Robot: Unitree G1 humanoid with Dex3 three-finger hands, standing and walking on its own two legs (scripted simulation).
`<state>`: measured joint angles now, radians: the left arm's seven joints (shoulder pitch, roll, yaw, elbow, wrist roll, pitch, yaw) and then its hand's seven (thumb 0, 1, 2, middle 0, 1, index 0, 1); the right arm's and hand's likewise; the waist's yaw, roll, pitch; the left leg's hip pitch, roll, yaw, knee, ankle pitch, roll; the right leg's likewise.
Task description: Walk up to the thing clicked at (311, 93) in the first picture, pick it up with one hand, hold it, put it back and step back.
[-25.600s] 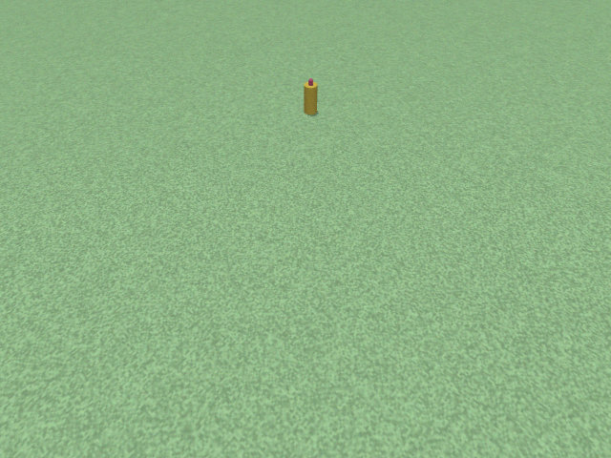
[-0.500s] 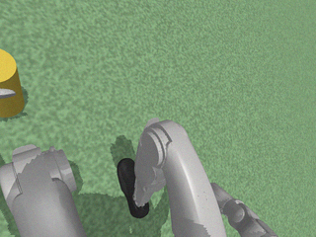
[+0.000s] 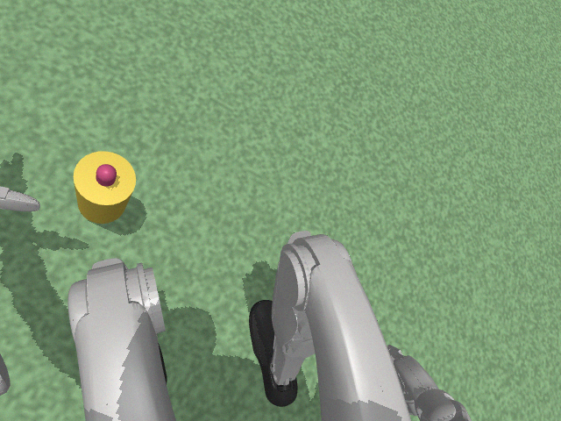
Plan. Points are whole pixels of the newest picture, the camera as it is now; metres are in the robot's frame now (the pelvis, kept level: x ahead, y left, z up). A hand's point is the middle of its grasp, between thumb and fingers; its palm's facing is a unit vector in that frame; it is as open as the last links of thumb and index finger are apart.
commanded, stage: home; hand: left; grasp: from the side
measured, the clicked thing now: (104, 189) +0.45 +0.20 -0.22
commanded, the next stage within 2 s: none
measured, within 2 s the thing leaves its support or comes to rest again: rests again in 0.42 s
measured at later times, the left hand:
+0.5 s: hand out of the picture +0.31 +0.30 +0.08, palm faces +0.21 -0.88 -0.42, open 16.4 cm
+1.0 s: hand out of the picture +0.25 +0.24 +0.28, palm faces +0.26 -0.91 -0.33, open 16.9 cm
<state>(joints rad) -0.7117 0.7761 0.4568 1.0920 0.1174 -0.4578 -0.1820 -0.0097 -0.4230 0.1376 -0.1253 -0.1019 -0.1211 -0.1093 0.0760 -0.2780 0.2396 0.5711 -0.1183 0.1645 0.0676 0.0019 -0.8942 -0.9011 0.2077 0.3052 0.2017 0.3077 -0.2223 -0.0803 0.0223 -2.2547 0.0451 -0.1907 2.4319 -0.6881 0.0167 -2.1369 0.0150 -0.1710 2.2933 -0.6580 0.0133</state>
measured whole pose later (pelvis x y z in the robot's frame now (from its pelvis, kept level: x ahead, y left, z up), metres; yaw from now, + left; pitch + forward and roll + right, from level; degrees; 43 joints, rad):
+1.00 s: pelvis +0.08 +0.01 +0.36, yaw +10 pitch +14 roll -3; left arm 0.31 0.25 0.02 0.18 -0.01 0.22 0.17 -0.01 -0.44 0.11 -0.07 -0.08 -0.07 -0.08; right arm 0.28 -0.21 0.02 0.49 0.05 -0.01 -0.15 0.01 -0.90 -0.90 0.21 0.30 0.20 0.31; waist -0.05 0.03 -0.17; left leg -0.85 0.04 -0.02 1.12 -0.52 0.00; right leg -0.80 0.00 -0.05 1.06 -0.51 0.01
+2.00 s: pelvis +0.09 -0.01 +0.39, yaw +12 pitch +8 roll -1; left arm 0.46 0.21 -0.02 0.01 -0.01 0.25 0.13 -0.01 -0.46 0.10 -0.06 -0.08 -0.07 -0.07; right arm 0.28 -0.21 0.02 0.50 0.02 -0.12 -0.18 0.01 -0.90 -0.90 0.21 0.30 0.20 0.31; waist -0.02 0.04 -0.10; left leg -0.62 0.03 -0.03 0.95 -0.46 -0.02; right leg -0.58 0.00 -0.06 0.91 -0.46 -0.01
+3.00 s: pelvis +0.10 +0.00 +0.39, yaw +12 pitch +8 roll -2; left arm 0.46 0.21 -0.01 0.00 -0.01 0.27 0.13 -0.01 -0.48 0.11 -0.07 -0.09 -0.08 -0.09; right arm 0.28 -0.21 0.03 0.51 0.01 -0.12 -0.18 0.01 -0.90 -0.90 0.21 0.30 0.20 0.31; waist -0.02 0.03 -0.11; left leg -0.61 0.03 -0.02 0.95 -0.47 -0.01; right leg -0.57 0.00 -0.06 0.90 -0.47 0.00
